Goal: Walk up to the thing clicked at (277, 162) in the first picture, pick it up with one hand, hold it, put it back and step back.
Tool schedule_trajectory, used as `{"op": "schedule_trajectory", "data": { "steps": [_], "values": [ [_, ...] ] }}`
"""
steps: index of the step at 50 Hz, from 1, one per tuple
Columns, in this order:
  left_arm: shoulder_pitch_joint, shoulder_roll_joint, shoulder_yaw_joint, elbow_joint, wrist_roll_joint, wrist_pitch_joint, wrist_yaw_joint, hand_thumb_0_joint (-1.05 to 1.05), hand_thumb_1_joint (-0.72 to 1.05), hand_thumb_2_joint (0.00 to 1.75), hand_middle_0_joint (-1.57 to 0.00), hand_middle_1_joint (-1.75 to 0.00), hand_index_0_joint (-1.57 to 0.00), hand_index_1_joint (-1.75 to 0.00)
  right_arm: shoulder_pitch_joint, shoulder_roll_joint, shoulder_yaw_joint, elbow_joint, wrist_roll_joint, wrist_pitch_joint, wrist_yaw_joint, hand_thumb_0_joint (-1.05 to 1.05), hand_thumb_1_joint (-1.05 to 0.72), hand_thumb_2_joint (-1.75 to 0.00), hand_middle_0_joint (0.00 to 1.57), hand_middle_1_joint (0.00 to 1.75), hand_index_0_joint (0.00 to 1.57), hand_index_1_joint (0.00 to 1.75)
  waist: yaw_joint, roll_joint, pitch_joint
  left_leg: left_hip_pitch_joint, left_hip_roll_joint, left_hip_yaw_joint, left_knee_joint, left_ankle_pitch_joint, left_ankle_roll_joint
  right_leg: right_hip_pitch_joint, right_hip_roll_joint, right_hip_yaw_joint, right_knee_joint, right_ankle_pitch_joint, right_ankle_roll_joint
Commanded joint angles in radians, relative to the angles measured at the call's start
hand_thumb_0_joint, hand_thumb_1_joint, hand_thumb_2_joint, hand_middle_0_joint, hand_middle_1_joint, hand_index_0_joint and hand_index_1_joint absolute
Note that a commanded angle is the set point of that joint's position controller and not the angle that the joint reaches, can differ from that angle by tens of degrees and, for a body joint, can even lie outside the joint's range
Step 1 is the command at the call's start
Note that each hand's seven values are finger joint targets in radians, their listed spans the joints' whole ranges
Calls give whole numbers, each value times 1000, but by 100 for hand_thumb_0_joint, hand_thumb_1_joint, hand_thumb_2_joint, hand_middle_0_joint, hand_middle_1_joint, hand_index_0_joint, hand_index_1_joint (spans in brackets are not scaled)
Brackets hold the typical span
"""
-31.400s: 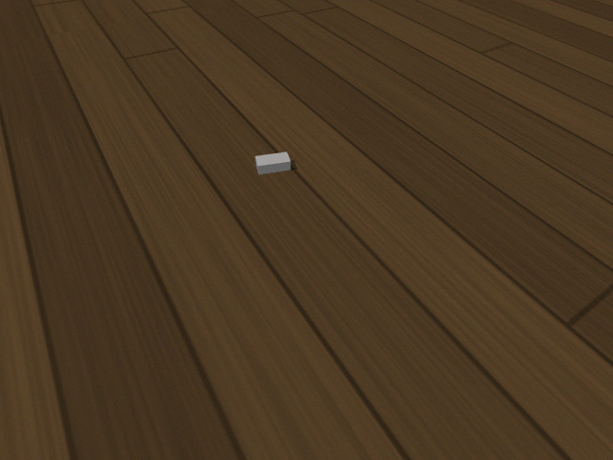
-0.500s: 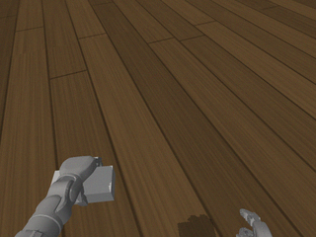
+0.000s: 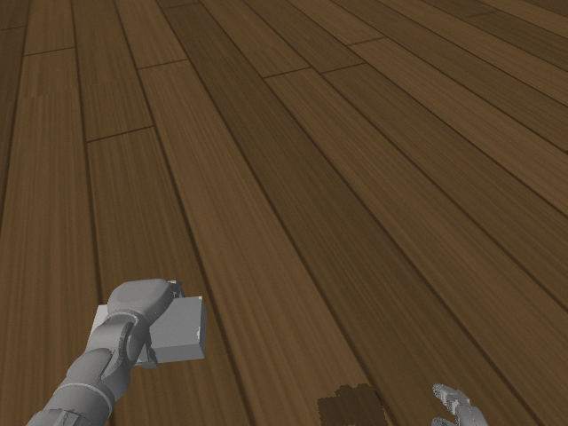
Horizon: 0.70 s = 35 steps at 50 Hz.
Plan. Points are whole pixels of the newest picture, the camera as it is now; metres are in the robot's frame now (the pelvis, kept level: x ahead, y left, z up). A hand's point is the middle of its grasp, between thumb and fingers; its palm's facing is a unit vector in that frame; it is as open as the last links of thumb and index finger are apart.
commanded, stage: crouch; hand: left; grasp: from above
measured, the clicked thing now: (151, 331) +0.28 +0.23 -0.08
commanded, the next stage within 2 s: lower in 1.90 s
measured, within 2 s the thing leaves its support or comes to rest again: neither
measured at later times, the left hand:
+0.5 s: hand (162, 356) +0.27 +0.23 -0.16, palm faces -0.50 -0.03 -0.86, open 11.1 cm
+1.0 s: hand (188, 378) +0.30 +0.24 -0.41, palm faces -0.50 -0.02 -0.87, open 11.1 cm
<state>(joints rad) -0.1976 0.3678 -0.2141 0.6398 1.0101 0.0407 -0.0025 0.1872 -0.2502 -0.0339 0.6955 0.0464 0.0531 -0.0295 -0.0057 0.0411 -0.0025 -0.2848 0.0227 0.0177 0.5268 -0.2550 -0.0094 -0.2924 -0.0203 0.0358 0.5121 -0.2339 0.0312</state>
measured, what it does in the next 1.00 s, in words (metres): lowers itself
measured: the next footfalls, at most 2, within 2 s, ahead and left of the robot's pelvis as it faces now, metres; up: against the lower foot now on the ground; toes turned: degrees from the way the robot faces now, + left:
none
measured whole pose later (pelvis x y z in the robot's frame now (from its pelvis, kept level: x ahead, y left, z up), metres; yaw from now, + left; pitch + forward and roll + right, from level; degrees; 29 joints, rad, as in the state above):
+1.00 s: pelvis -0.06 +0.01 -0.24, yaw +0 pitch +34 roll -3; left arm -0.57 0.40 -0.04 1.16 1.16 -0.05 0.39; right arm 0.18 -0.22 -0.07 0.77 -0.07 -0.04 0.01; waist -0.12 0.04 -0.20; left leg -1.73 0.01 -0.04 1.77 -0.63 0.00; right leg -1.71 -0.01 0.02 1.73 -0.61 0.05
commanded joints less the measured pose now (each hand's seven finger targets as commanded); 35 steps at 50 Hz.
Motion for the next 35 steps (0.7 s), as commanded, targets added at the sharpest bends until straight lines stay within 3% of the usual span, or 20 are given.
{"op": "schedule_trajectory", "data": {
  "steps": [1,2,3,5,9,13,16,17,21,23,25,28,32,35],
  "values": [
    [-382,209,109,-223,3,2,67,0,59,103,-102,-75,-98,-79,-78,-137,-45,-133,-1,-48,-9,0,-90,-90,20,30,20,30,-4,7,-252,137,-31,-2,-70,174,6,35,41,-40,-75,123,-38],
    [-404,217,112,-258,0,0,70,0,64,108,-103,-79,-101,-81,-85,-136,-45,-141,2,-49,-9,0,-90,-91,20,30,20,30,10,24,-267,142,-31,-3,-75,167,3,39,42,-42,-74,114,-41],
    [-361,217,125,-226,0,3,73,0,56,101,-95,-76,-93,-77,-82,-135,-47,-139,0,-49,-9,0,-87,-89,20,30,20,30,11,15,-261,136,-33,0,-71,167,4,39,40,-41,-78,113,-39],
    [-316,184,109,-195,4,6,76,0,54,97,-98,-73,-95,-76,-77,-130,-46,-138,-1,-48,-6,0,-89,-90,20,30,20,30,1,-33,-237,110,-37,2,-66,171,12,49,39,-39,-78,122,-34],
    [-295,172,100,-147,22,-9,97,0,57,99,-102,-71,-98,-75,-63,-134,-51,-131,-1,-39,-4,0,-89,-90,20,30,20,30,-8,-52,-217,91,-40,4,-57,177,13,28,36,-37,-69,130,-34],
    [-307,157,104,-76,41,-33,164,0,57,101,-102,-73,-98,-77,-44,-131,-54,-110,-10,-32,1,0,-89,-90,20,30,20,30,-21,-58,-209,59,-44,5,-30,139,11,-20,33,-37,-49,95,-34],
    [-378,187,119,-1,71,-45,228,0,59,101,-104,-71,-100,-76,-27,-140,-59,-88,-20,-28,6,0,-89,-90,20,30,20,30,-34,-44,-225,3,-44,4,30,120,6,-92,30,-41,0,79,-34],
    [-372,161,105,34,83,-47,245,0,59,101,-103,-70,-99,-75,-16,-136,-60,-81,-23,-27,9,0,-89,-90,20,30,20,30,-40,-50,-230,-28,-44,4,59,121,8,-114,30,-39,29,84,-34],
    [-451,150,108,131,123,-68,323,0,59,102,-103,-71,-98,-76,27,-151,-81,-45,-38,-36,20,0,-89,-90,20,30,20,30,-65,-23,-322,-169,-39,5,244,117,0,-290,29,-41,202,90,-37],
    [-463,161,128,159,145,-82,362,0,58,103,-103,-69,-98,-75,42,-151,-89,-44,-49,-41,28,0,-89,-90,20,30,20,30,-56,1,-371,-267,-40,3,330,76,-3,-361,25,-40,286,56,-42],
    [-490,119,111,181,163,-90,394,0,56,97,-99,-70,-96,-73,60,-151,-93,-41,-58,-50,32,0,-89,-90,20,30,20,30,-70,47,-435,-311,-32,-4,412,68,-5,-474,28,-47,380,40,-51],
    [-535,153,136,250,184,-96,443,0,55,90,-96,-69,-94,-71,72,-169,-102,-34,-66,-60,27,0,-89,-90,20,30,20,30,-82,55,-491,-440,-30,-12,536,41,2,-622,32,-60,514,10,-55],
    [-590,211,188,261,180,-84,489,0,57,92,-96,-72,-95,-73,80,-176,-106,-24,-80,-75,14,0,-89,-90,20,30,20,30,-70,99,-622,-591,-28,-23,675,-16,9,-787,36,-69,670,-48,-65],
    [-581,194,187,302,168,-60,499,0,62,101,-102,-73,-99,-77,88,-181,-111,-15,-87,-83,7,0,-89,-90,20,30,20,30,-72,78,-688,-692,-28,-35,754,-42,13,-854,36,-76,761,-64,-64]
  ]
}}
